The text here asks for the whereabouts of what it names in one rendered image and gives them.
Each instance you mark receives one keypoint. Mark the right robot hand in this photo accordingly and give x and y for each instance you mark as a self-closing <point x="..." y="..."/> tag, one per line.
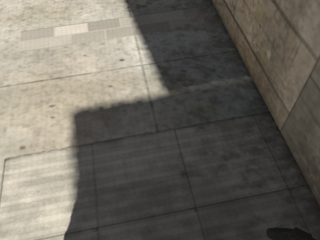
<point x="288" y="234"/>

